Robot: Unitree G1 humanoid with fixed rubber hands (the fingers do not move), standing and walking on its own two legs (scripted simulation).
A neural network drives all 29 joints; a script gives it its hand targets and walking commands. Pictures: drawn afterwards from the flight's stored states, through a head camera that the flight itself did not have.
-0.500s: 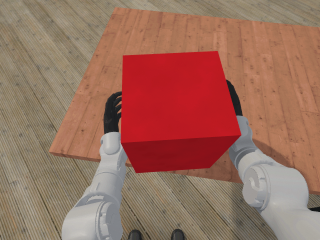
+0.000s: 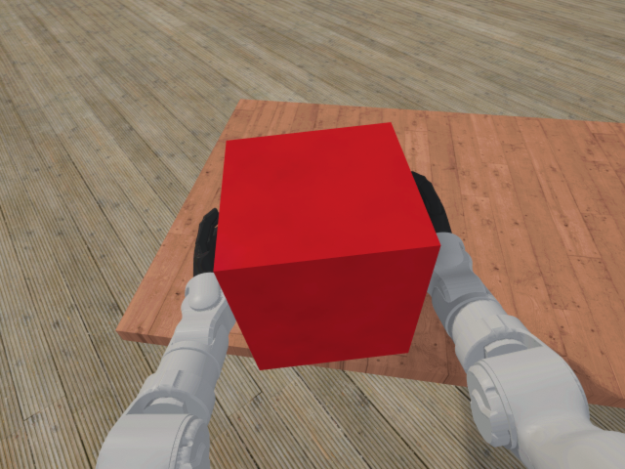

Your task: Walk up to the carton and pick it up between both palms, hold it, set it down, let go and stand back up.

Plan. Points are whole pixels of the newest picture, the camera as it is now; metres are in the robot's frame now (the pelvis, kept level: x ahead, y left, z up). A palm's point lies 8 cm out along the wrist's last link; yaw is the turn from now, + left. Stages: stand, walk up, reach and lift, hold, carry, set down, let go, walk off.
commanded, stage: reach and lift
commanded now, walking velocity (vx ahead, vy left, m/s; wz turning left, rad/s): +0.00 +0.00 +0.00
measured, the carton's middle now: (322, 252) +0.40 +0.01 +0.07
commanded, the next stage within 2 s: hold in 1.52 s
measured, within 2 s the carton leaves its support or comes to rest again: neither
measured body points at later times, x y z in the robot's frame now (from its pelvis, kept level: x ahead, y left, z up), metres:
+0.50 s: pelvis -0.01 +0.02 +0.02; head -0.02 +0.05 +0.47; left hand +0.39 +0.17 +0.14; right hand +0.39 -0.15 +0.15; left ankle +0.03 +0.15 -0.73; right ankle +0.03 -0.08 -0.73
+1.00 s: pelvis +0.01 +0.05 +0.02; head -0.02 +0.08 +0.47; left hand +0.40 +0.18 +0.17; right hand +0.38 -0.13 +0.17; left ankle +0.03 +0.15 -0.73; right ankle +0.03 -0.08 -0.73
